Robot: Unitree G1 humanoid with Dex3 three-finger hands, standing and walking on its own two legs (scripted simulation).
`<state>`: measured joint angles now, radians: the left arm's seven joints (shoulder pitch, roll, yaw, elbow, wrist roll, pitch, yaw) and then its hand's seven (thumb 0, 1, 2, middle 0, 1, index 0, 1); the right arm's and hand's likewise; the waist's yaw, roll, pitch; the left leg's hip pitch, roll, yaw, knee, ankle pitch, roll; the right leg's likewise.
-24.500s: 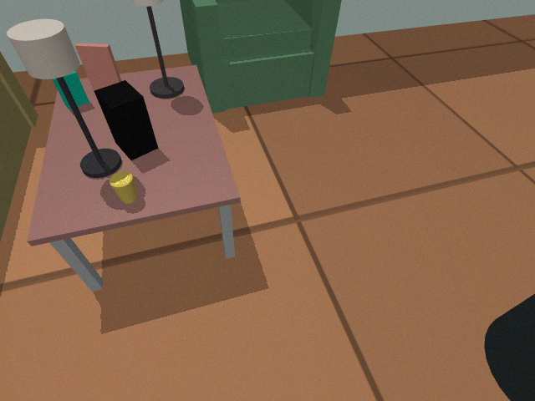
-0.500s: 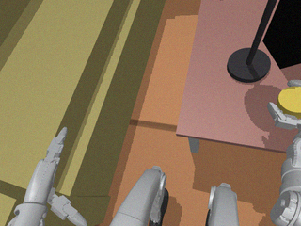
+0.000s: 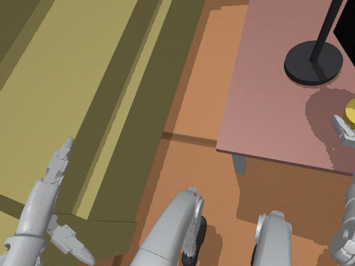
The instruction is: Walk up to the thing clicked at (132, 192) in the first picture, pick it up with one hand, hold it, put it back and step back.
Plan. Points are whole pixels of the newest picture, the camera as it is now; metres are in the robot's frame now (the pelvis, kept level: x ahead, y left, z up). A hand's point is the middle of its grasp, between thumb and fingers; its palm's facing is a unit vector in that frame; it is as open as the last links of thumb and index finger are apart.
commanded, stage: lower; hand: right
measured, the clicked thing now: out of the picture +0.48 -0.25 -0.07
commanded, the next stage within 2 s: loosen in 0.48 s
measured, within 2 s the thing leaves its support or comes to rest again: rests again in 0.38 s
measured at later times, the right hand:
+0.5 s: hand out of the picture +0.48 -0.25 -0.09, palm faces +0.30 +0.95 +0.01, open 8.8 cm
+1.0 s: hand out of the picture +0.48 -0.25 -0.09, palm faces +0.30 +0.96 +0.00, open 11.8 cm
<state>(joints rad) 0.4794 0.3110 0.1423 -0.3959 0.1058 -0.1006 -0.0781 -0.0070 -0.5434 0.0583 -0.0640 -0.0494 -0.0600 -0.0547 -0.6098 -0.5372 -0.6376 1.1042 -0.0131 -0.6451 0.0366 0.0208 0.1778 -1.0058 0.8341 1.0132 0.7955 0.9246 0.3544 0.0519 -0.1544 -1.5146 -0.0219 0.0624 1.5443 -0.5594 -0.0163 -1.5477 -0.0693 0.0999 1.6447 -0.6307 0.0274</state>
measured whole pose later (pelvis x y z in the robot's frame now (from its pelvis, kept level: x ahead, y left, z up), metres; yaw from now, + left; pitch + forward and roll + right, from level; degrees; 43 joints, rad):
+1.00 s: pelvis -0.01 +0.00 -0.03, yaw +1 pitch +32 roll +6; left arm 0.52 0.36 0.21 -0.51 0.07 -0.14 -0.08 -0.01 -0.54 0.05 -0.07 -0.05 -0.07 -0.06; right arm -0.63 -0.61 -0.67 1.08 0.00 -0.61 0.07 0.00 0.34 -0.42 0.75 0.61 0.75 0.58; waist 0.39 0.06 -0.15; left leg -1.63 -0.03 0.06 1.64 -0.56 -0.02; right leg -1.67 -0.07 0.11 1.74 -0.64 0.03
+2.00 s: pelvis +0.02 -0.01 +0.11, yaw -2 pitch +21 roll +4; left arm 0.46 0.31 0.01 -0.07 0.02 0.07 -0.01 -0.01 -0.15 0.29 -0.10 -0.12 -0.09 -0.12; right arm -0.66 -0.71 -0.52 1.18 -0.09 -0.14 -0.05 -0.01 0.51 -0.07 0.05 0.06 0.06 0.06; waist 0.17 0.02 -0.14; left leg -1.02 -0.02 0.04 1.09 -0.43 -0.03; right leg -1.06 -0.07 0.06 1.20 -0.51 0.01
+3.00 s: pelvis +0.04 +0.01 +0.16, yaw -5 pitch +6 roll +1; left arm 0.28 0.22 -0.01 0.49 -0.03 -0.06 0.14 0.01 0.90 0.90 -0.20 -0.30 -0.20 -0.30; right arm 0.44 -0.19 0.01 0.07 0.02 0.16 -0.14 -0.01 0.57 -0.03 0.05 0.05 0.06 0.05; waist 0.03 -0.03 -0.08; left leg -0.58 0.01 0.04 0.89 -0.42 0.00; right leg -0.58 -0.04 0.04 0.92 -0.44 0.04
